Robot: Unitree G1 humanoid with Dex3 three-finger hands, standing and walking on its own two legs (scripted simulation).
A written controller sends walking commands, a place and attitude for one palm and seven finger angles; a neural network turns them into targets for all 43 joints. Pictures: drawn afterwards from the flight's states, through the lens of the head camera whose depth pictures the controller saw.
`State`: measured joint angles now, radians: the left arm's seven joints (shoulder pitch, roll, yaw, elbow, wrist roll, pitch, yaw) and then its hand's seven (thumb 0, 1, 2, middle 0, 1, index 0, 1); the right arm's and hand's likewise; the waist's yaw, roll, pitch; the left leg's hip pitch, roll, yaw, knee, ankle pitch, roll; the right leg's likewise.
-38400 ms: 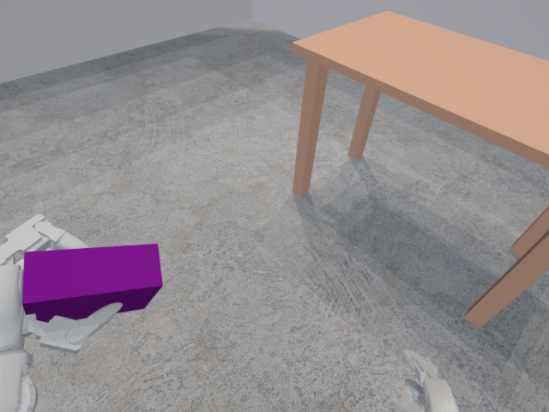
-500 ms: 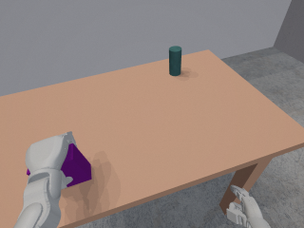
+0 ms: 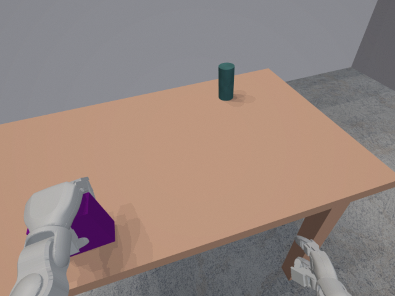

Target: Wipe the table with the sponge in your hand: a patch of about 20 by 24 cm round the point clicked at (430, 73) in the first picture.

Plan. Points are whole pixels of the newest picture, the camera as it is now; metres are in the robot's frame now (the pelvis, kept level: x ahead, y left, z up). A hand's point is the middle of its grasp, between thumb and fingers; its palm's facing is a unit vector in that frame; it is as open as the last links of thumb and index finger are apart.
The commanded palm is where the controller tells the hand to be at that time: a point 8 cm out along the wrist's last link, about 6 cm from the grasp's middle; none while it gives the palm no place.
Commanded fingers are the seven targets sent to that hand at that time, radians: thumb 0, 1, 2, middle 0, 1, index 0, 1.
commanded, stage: lift the sponge slowly off the table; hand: left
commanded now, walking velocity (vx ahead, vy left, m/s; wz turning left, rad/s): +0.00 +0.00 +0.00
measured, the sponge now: (81, 231) +0.21 +0.28 +0.04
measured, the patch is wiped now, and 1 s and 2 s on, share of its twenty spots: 0.95 0.95 0.95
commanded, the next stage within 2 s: bring the sponge back beside the body in 1.76 s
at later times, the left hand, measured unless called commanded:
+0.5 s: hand (71, 212) +0.21 +0.27 +0.11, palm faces +0.09 -0.12 -0.99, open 9.3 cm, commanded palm +0.18 +0.27 +0.18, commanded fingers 0.00 0.10 1.30 -1.20 -1.60 -1.20 -1.60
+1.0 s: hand (68, 197) +0.22 +0.27 +0.14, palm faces +0.12 -0.11 -0.99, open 9.3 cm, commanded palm +0.18 +0.26 +0.21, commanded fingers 0.00 0.10 1.30 -1.20 -1.60 -1.20 -1.60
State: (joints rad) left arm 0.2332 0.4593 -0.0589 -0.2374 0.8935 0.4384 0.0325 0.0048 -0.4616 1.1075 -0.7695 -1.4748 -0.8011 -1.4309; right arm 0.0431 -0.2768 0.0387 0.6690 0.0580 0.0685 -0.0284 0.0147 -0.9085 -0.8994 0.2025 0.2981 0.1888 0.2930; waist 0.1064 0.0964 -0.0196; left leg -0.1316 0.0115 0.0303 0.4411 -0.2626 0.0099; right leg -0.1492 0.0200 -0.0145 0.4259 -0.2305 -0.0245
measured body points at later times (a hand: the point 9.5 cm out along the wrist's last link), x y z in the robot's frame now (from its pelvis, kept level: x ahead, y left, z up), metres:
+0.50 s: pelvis -0.02 +0.00 +0.00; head -0.04 -0.05 +0.45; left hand +0.20 +0.27 +0.16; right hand +0.23 -0.21 -0.08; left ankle -0.01 +0.11 -0.74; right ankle +0.00 -0.11 -0.74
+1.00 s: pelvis -0.02 -0.01 +0.00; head -0.04 -0.06 +0.45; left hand +0.21 +0.27 +0.19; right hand +0.23 -0.21 -0.08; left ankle -0.01 +0.11 -0.74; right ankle +0.00 -0.11 -0.74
